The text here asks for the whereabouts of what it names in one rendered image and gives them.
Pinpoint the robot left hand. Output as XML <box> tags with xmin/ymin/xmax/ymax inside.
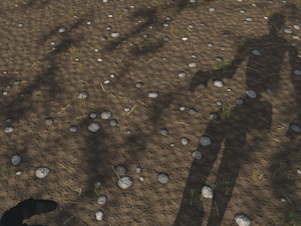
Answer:
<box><xmin>0</xmin><ymin>198</ymin><xmax>57</xmax><ymax>226</ymax></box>

